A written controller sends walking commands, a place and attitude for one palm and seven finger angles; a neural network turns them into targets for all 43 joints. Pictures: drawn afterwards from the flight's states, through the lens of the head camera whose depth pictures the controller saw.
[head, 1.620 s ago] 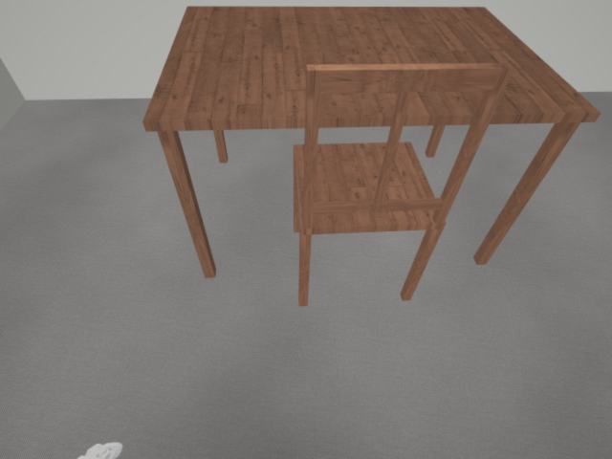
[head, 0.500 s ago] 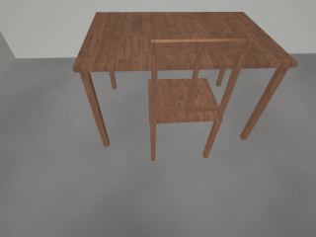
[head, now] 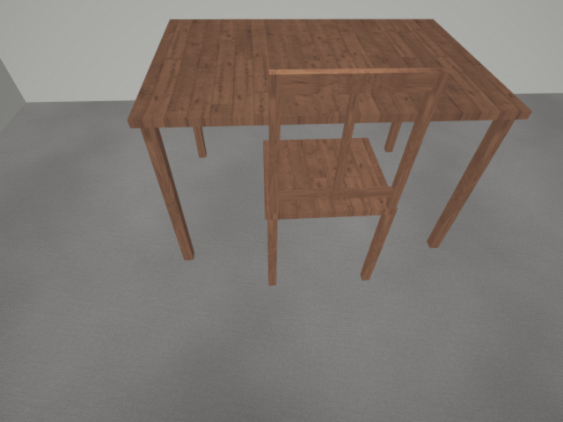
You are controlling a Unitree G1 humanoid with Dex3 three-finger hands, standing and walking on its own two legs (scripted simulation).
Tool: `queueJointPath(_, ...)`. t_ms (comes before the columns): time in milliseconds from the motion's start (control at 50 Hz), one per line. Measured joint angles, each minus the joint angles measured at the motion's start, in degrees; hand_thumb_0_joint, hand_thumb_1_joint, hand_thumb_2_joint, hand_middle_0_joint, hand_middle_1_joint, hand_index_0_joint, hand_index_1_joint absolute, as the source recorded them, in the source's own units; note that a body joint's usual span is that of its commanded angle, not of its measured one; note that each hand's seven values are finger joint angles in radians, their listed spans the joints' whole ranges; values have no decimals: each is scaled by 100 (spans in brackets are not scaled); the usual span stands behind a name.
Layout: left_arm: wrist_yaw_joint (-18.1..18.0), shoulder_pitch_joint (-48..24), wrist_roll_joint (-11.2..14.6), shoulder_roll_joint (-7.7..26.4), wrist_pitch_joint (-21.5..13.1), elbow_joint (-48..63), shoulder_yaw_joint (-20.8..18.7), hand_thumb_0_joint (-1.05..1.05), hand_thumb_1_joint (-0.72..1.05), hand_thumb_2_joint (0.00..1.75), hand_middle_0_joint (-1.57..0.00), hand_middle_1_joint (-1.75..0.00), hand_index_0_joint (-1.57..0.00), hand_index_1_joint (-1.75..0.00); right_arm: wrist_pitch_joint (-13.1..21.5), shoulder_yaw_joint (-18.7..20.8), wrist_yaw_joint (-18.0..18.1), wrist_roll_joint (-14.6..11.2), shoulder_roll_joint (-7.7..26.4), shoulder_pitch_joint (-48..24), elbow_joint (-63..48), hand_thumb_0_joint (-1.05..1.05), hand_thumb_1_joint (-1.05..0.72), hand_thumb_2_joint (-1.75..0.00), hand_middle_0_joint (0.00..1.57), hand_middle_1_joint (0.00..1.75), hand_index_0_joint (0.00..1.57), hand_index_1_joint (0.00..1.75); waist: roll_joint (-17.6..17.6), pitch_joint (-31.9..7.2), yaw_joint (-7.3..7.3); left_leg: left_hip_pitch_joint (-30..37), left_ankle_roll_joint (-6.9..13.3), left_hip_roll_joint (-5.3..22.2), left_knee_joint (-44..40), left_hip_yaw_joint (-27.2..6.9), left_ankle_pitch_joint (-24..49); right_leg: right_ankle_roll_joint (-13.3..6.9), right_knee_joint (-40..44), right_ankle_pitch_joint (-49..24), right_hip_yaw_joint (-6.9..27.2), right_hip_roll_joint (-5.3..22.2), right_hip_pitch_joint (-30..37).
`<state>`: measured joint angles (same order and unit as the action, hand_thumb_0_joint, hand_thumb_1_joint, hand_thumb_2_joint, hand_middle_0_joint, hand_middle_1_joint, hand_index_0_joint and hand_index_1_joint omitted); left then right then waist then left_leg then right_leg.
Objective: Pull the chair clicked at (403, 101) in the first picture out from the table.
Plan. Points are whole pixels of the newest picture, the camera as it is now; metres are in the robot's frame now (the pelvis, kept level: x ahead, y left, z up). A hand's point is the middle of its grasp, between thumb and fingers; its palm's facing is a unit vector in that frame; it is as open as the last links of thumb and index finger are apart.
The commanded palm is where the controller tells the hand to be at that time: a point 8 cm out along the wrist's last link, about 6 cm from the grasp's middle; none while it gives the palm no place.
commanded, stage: walk to a spot facing it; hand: left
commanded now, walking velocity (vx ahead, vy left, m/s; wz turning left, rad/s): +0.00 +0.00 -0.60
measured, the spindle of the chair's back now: (344, 147) +0.81 -0.12 -0.08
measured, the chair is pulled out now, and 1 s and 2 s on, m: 0.00 0.00 0.00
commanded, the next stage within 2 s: none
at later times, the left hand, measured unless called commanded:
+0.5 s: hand out of the picture +0.03 +0.15 -0.16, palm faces -0.15 -0.95 -0.27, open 7.4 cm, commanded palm none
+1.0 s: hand out of the picture +0.13 +0.20 -0.18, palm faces -0.42 -0.87 -0.25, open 7.4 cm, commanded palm none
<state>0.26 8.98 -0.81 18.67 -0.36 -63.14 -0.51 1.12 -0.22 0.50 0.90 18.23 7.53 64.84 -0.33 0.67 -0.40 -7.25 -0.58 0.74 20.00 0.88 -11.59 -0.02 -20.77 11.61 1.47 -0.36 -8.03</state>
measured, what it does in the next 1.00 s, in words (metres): steps on the spot, turning right: left foot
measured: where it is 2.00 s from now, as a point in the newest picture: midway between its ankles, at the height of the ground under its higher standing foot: outside the picture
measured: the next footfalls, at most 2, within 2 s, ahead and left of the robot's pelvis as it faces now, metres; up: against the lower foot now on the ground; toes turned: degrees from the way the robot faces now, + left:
left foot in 0.94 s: +0.05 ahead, +0.10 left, +0.00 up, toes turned -34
right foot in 1.48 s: -0.11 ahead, -0.08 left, +0.00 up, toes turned -57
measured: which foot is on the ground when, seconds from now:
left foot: down 0.00-0.32, up 0.34-0.92, down 0.94-1.00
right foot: down 0.00-0.94, up 0.96-1.00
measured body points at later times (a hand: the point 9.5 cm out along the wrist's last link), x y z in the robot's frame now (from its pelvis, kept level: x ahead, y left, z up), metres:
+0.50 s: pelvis -0.02 -0.04 -0.01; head +0.01 -0.08 +0.44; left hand +0.04 +0.20 -0.14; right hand -0.01 -0.30 -0.17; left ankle -0.02 +0.13 -0.66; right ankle -0.01 -0.10 -0.75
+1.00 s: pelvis -0.03 +0.03 -0.01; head +0.01 +0.04 +0.44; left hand +0.15 +0.24 -0.16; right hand -0.05 -0.25 -0.12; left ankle +0.02 +0.12 -0.75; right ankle -0.03 -0.10 -0.72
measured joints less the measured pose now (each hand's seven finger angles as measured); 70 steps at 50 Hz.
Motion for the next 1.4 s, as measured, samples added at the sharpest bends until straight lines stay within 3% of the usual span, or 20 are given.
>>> queueJointPath(200, 11, 275, -19, -205, 307, 409, -140, 1, 90, 90, -20, -30, -20, -30, -139, 138, 81, 19, -355, 96, -572, 1, -91, -90, 20, 30, 21, 30, -105, 175, -66, -323, -30, 112, 706, 521, -385, -13, -1132, 373, 450, -132, -735)
queueJointPath(280, 61, 445, -31, -363, 386, 607, -209, 1, 90, 90, -20, -30, -20, -30, -190, 204, 49, 38, -488, 184, -736, 1, -91, -90, 20, 30, 21, 30, -118, 348, -145, -372, -97, 220, 1104, 853, -626, 57, -2019, 1059, 52, 11, -1065)
queueJointPath(320, 87, 541, -46, -496, 361, 679, -226, 1, 90, 90, -20, -30, -20, -30, -231, 252, 39, 37, -470, 230, -784, 1, -91, -90, 20, 30, 21, 30, 63, 413, -154, -482, -188, 418, 1497, 919, -838, -89, -1944, 771, -132, -39, -1022)
queueJointPath(340, 84, 581, -71, -567, 320, 711, -226, 1, 90, 90, -20, -30, -20, -30, -273, 287, 42, 25, -457, 254, -792, 1, -91, -90, 20, 30, 21, 30, 176, 423, -120, -653, -196, 503, 1894, 836, -1063, -233, -1971, 750, -191, -125, -1038)
queueJointPath(400, 5, 694, -48, -717, 227, 811, -226, 1, 90, 90, -20, -30, -20, -30, -420, 336, 56, 5, -478, 291, -775, 1, -91, -90, 20, 30, 21, 30, 215, 409, -124, -1329, -170, 284, 3418, 294, -1627, -468, -1744, 737, -193, -212, -1003)
queueJointPath(440, -28, 759, -24, -791, 209, 843, -240, 1, 90, 90, -20, -30, -20, -30, -437, 355, 45, 7, -494, 250, -782, 1, -91, -90, 20, 30, 21, 30, 178, 419, -163, -1654, -191, 201, 4080, 125, -1399, -496, -1368, 486, -87, -278, -918)
queueJointPath(500, -31, 851, 1, -854, 178, 866, -240, 1, 90, 90, -20, -30, -20, -30, -398, 384, 36, 19, -506, 159, -866, 1, -91, -90, 20, 30, 20, 30, 112, 406, -176, -1914, -264, 173, 4364, -17, -1006, -540, -862, 131, 133, -374, -840)
queueJointPath(640, -33, 921, 1, -873, 164, 928, -290, 1, 90, 90, -21, -30, -20, -30, -390, 431, 99, 32, -436, -28, -1037, 1, -91, -90, 20, 30, 20, 30, 106, 270, -209, -1988, -375, 173, 4145, -331, -773, -524, -351, -288, 590, -602, -824)
queueJointPath(760, -31, 848, -37, -747, 189, 1017, -343, 1, 90, 90, -21, -30, -20, -30, -391, 414, 111, 18, -425, -148, -1175, 1, -91, -90, 19, 30, 20, 30, 64, 173, -293, -1740, -355, 59, 3450, -405, -964, -445, -256, -446, 972, -751, -880)
queueJointPath(880, -33, 749, -77, -536, 267, 1112, -394, 1, 90, 90, -20, -30, -20, -30, -318, 360, 112, -54, -520, -180, -1380, 1, -91, -90, 19, 30, 20, 30, -72, 92, -369, -1215, -191, -207, 2112, -455, -1150, -246, -220, -594, 1413, -883, -989)
queueJointPath(940, -31, 716, -63, -404, 343, 1165, -436, 1, 90, 90, -20, -30, -20, -30, -195, 304, 121, -74, -566, -44, -1512, 1, -91, -90, 20, 30, 20, 30, -134, 10, -292, -682, -9, -265, 863, -443, -721, -84, -428, -548, 1561, -998, -1155)
queueJointPath(960, -18, 669, -47, -349, 370, 1157, -466, 1, 90, 90, -20, -30, -20, -30, -155, 294, 134, -53, -596, 8, -1524, 1, -91, -90, 20, 30, 20, 30, -186, 23, -238, -638, 109, -278, 721, -409, -363, -27, -804, -102, 1513, -1014, -1315)
queueJointPath(1000, 16, 591, -73, -253, 405, 1130, -528, 1, 90, 90, -20, -30, -20, -30, -182, 230, 134, -23, -649, 140, -1534, 1, -91, -90, 20, 30, 20, 30, -302, 57, -207, -573, 242, -278, 749, -253, -324, 160, -2020, 791, 1023, -878, -1764)
queueJointPath(1060, 100, 591, -127, -135, 393, 1144, -591, 1, 90, 90, -20, -30, -20, -30, -214, 159, 141, 20, -701, 355, -1476, 1, -91, -90, 20, 30, 21, 30, -370, 48, -198, -359, 294, -173, 560, -23, -358, 342, -3740, 797, 524, -584, -2281)
queueJointPath(1120, 150, 626, -120, -97, 417, 1114, -595, 1, 90, 90, -20, -30, -20, -30, -186, 130, 159, 29, -722, 511, -1408, 1, -91, -90, 20, 30, 21, 30, -372, 63, -194, -200, 317, -65, 467, 244, -363, 449, -4496, 658, 321, -234, -2394)
queueJointPath(1260, 182, 439, -66, -233, 564, 980, -489, 1, 91, 90, -20, -30, -19, -30, -56, 134, 166, 38, -792, 904, -1262, 1, -91, -90, 20, 30, 21, 30, -311, 217, -11, -58, 300, 185, 509, 782, -465, 536, -3882, 811, 65, 266, -2013)
queueJointPath(1400, 212, 17, -39, -514, 535, 1075, -377, 1, 91, 90, -20, -30, -19, -30, -120, 272, 111, 80, -681, 1191, -988, 1, -91, -90, 20, 30, 21, 30, -123, 353, 240, -202, 121, 487, 902, 1291, -704, 351, -2597, 1157, -345, 324, -1432)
